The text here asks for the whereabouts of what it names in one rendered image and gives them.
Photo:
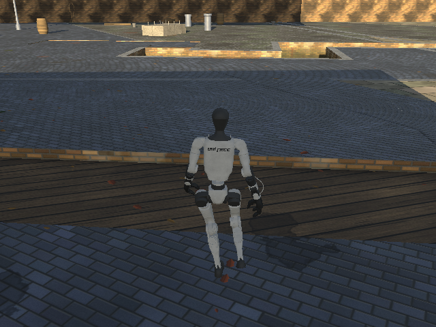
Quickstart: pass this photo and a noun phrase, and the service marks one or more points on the robot left foot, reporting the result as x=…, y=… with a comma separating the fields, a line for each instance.
x=219, y=271

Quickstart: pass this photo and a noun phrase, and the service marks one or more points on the robot right hand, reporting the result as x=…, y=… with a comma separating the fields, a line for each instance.
x=258, y=208

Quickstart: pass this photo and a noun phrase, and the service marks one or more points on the left robot forearm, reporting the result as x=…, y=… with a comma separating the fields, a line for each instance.
x=188, y=176

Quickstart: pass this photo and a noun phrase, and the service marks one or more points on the right robot forearm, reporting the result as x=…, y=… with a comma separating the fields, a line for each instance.
x=253, y=187

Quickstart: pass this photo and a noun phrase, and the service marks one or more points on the robot left hand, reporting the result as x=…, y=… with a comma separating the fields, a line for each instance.
x=186, y=188

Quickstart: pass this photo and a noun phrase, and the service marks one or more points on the robot right thigh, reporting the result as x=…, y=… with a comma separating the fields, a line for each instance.
x=234, y=198

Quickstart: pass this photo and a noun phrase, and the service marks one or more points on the robot left upper arm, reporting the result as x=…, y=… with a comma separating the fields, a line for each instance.
x=195, y=153

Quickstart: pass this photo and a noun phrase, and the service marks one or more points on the robot right upper arm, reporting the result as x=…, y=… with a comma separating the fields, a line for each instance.
x=244, y=156

